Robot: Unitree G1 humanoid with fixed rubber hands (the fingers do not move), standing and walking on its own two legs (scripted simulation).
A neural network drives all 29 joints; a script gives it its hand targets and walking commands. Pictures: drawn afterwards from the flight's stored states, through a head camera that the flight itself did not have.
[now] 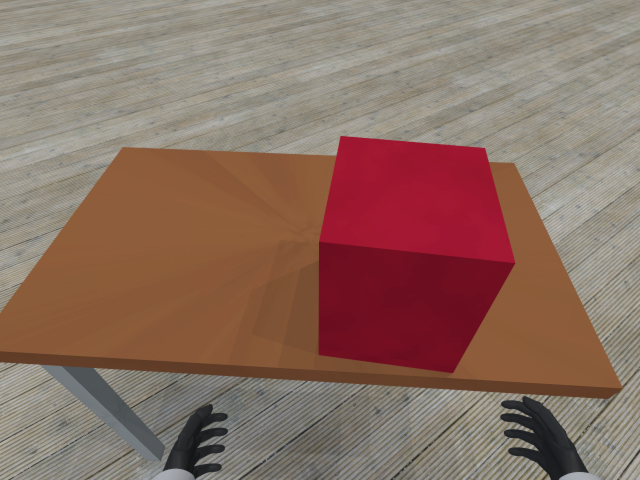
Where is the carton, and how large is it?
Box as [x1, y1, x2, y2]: [319, 136, 514, 372]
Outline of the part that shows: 340,136 319,239 319,354 452,372 514,264 510,244 484,148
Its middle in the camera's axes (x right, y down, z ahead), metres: +0.11 +0.02 +0.56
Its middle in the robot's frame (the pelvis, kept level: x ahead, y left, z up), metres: +0.41 -0.07 +0.05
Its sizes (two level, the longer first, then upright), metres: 0.210 0.200 0.250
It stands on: a table, 0.71 m high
